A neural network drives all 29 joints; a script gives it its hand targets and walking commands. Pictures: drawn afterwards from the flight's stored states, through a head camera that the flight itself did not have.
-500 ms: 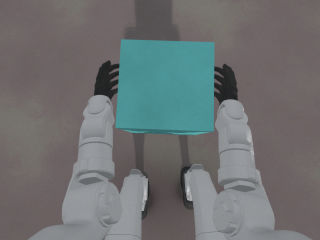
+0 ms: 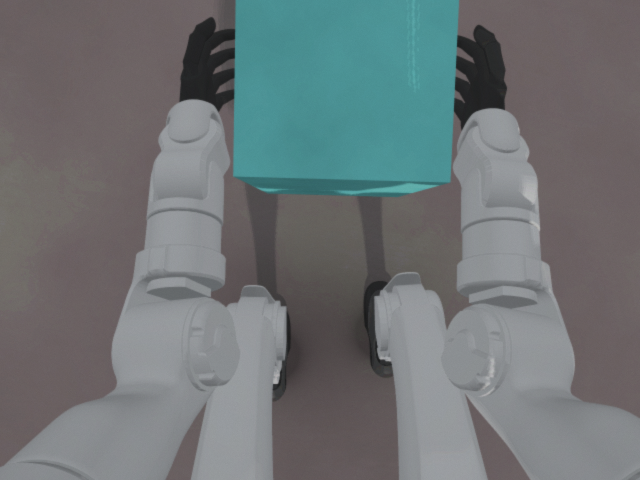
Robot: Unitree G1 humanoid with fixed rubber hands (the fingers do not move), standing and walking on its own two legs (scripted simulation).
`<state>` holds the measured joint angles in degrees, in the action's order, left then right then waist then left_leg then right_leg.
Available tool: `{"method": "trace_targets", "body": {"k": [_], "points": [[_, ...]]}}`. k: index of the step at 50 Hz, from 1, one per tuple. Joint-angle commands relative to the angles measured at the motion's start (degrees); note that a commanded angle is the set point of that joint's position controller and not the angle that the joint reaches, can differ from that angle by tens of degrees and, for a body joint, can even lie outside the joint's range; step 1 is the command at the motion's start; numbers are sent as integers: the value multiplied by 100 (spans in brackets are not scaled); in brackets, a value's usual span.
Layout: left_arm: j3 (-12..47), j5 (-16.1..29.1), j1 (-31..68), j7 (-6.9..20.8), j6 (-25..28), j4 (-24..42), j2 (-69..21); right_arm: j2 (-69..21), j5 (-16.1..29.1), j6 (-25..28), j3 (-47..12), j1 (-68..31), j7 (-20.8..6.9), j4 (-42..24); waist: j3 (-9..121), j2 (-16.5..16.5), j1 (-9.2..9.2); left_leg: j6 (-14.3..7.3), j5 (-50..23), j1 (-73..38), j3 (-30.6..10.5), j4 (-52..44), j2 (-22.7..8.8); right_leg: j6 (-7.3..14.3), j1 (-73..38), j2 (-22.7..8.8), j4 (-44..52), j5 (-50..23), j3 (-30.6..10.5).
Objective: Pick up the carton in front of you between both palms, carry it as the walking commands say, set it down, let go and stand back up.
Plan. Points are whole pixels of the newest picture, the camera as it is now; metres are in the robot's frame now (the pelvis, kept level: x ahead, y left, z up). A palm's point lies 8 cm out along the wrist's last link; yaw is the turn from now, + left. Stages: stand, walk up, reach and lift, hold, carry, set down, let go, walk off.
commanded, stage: set down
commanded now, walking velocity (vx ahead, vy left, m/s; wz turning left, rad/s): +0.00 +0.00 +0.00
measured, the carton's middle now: (338, 110) +0.51 -0.03 -0.18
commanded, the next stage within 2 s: none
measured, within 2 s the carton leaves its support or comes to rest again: rests again in 1.06 s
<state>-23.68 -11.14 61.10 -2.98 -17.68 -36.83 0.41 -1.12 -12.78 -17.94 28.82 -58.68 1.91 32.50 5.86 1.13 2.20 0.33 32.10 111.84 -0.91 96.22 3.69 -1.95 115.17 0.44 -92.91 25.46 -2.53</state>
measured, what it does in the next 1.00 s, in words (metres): lowers itself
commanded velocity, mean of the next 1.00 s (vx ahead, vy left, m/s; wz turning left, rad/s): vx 0.00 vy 0.00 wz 0.00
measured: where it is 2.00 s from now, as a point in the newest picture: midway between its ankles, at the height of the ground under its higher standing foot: (328, 356)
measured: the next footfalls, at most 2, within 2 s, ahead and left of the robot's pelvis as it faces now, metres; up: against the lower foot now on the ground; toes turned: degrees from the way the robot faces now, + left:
none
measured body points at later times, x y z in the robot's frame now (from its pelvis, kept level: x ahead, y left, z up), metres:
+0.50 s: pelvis -0.02 -0.01 -0.10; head +0.36 -0.02 +0.14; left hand +0.57 +0.11 -0.26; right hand +0.53 -0.20 -0.27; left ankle +0.07 +0.11 -0.49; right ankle +0.10 -0.13 -0.49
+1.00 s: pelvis -0.01 +0.00 -0.14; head +0.37 +0.00 +0.09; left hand +0.57 +0.11 -0.32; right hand +0.54 -0.20 -0.31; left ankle +0.07 +0.11 -0.49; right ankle +0.10 -0.13 -0.49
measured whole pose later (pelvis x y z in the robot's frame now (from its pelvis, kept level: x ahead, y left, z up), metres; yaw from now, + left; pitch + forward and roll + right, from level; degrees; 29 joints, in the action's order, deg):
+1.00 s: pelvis -0.01 +0.00 -0.14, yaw +1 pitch +41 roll -1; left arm -9.4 0.9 87.6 -6.7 -14.4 -57.6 15.6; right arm 13.4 -1.9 -14.7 22.3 -83.1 3.2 52.1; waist -18.3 0.7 4.7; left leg 1.1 38.5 128.8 -1.2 126.6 6.0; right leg -2.8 132.0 0.4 -122.4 31.2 -2.2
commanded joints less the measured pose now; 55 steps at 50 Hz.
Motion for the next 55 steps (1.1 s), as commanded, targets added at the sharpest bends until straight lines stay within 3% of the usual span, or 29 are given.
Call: {"method": "trace_targets", "body": {"k": [1,10,18,27,34,39,46,55], "points": [[2978,752,3665,1325,100,-132,-5140,-4987,773,17,-3187,-3720,-1275,263,6298,106,113,177,-1951,-2614,306,-712,711,-19,-3836,833,139,-1929,633],[2605,790,4391,1463,120,-552,-4578,-4682,807,10,-2960,-4550,-1126,440,5926,-102,81,81,-1403,-1381,454,-19,651,-37,-3794,753,-467,-1710,602],[2671,1054,5029,1495,189,-745,-4140,-4223,1048,99,-2968,-5234,-1074,520,5758,-57,147,54,-1281,-1033,510,627,535,-5,-3728,650,-1119,-1693,624],[3053,1533,5644,1359,335,-811,-3777,-3728,1501,257,-3136,-5843,-1119,574,5629,81,284,51,-1585,-1232,487,1373,432,55,-3561,516,-1917,-2107,659],[3481,1897,6059,1192,471,-380,-3822,-4046,1995,272,-3275,-5721,-1243,679,6263,261,208,63,-2335,-1667,465,1735,416,101,-3771,511,-2394,-2966,629],[3452,1857,5740,1174,494,-634,-4096,-4035,1961,303,-3125,-5505,-1369,930,5573,457,295,65,-2554,-1717,368,1852,440,88,-2846,503,-2479,-2740,685],[3242,1842,5884,1151,610,-954,-3890,-3645,1751,448,-2741,-5548,-1373,1208,4637,555,523,47,-2046,-1503,296,1906,472,106,-2100,441,-2499,-1994,768],[2768,1539,5767,1208,587,-1540,-3437,-3357,1538,449,-2297,-5621,-1471,1760,3320,460,463,-34,-1171,-862,293,1929,462,135,-1714,426,-2512,-1217,700]]}}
